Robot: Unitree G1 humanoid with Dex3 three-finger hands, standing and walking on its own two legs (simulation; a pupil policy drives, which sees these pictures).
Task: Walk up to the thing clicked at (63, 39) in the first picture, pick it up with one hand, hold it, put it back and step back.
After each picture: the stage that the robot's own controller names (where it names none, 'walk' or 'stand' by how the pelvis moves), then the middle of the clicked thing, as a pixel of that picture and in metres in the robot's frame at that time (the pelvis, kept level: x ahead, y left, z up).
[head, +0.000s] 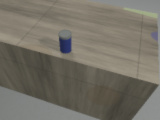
stand; (65, 42) +0.67 +0.12 -0.08
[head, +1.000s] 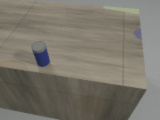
walk; (41, 54) +0.55 +0.25 -0.07
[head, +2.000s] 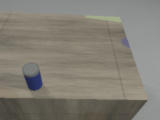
stand; (33, 77) +0.42 +0.23 -0.07
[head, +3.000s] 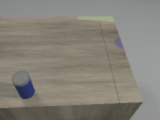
stand; (24, 85) +0.39 +0.25 -0.08
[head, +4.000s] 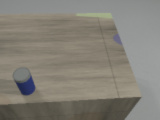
stand; (24, 81) +0.40 +0.26 -0.08
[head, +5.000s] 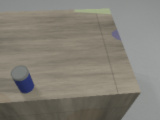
stand; (23, 80) +0.40 +0.26 -0.08
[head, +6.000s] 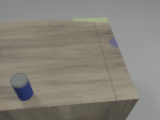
stand; (22, 87) +0.39 +0.26 -0.08
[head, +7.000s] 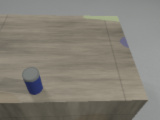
stand; (33, 81) +0.41 +0.22 -0.08
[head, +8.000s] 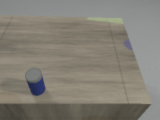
stand; (35, 82) +0.41 +0.21 -0.08
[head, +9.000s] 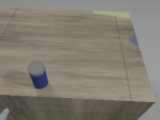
rise first; (38, 75) +0.42 +0.21 -0.08
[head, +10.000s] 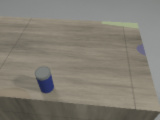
go down; (45, 80) +0.43 +0.21 -0.08
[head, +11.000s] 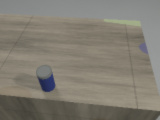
go down; (46, 79) +0.42 +0.21 -0.08
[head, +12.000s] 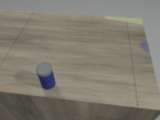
go down; (46, 76) +0.43 +0.21 -0.08
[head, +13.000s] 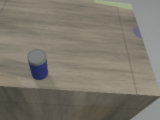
go down; (38, 65) +0.43 +0.18 -0.03
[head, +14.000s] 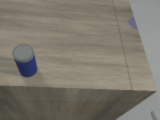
close in; (26, 61) +0.43 +0.19 -0.01
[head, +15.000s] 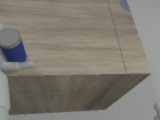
close; (13, 48) +0.45 +0.20 +0.02
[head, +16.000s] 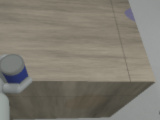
lift; (15, 73) +0.37 +0.21 +0.01
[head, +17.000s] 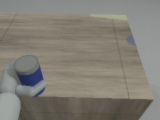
lift; (31, 76) +0.32 +0.17 +0.11
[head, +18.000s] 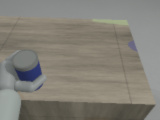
hold; (29, 71) +0.32 +0.17 +0.13
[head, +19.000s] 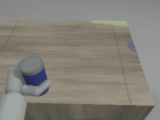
hold; (35, 76) +0.32 +0.16 +0.10
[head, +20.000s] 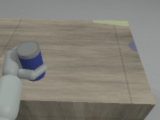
crouch; (32, 62) +0.36 +0.18 +0.13
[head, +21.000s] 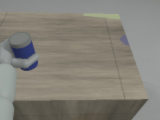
lower; (24, 52) +0.42 +0.19 +0.10
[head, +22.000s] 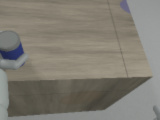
lower; (12, 50) +0.44 +0.20 +0.01
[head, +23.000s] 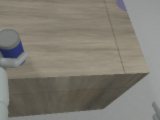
lower; (12, 49) +0.45 +0.19 +0.02
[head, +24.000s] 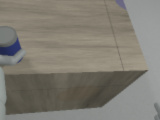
lower; (9, 46) +0.45 +0.20 +0.02
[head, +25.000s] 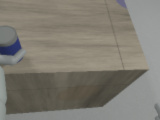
lower; (9, 46) +0.45 +0.20 +0.03
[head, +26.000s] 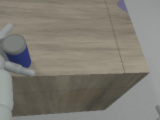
withdraw; (18, 53) +0.43 +0.18 +0.02
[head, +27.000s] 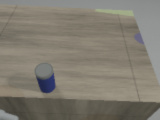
sink last; (45, 78) +0.40 +0.16 -0.03
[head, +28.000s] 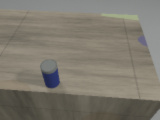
stand; (50, 74) +0.43 +0.17 -0.03
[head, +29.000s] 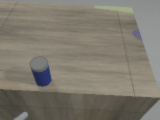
stand; (41, 72) +0.42 +0.18 -0.02
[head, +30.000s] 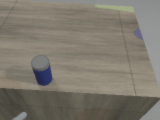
stand; (42, 71) +0.42 +0.18 -0.02
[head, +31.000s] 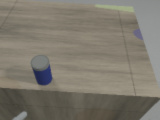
stand; (42, 70) +0.42 +0.18 -0.02
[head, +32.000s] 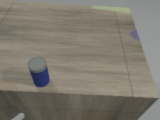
stand; (39, 72) +0.41 +0.18 -0.02
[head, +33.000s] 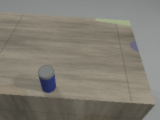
stand; (47, 79) +0.42 +0.18 -0.07
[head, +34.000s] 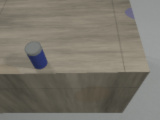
walk; (36, 56) +0.47 +0.24 -0.05
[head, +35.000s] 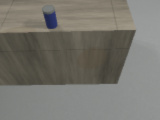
walk; (50, 17) +0.77 +0.26 -0.06
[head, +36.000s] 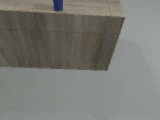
stand; (58, 1) +1.04 +0.21 -0.06
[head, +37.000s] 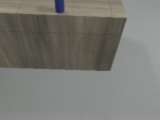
stand; (59, 3) +1.04 +0.22 -0.08
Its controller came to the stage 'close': yes
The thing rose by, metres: 0.22
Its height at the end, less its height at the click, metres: +0.00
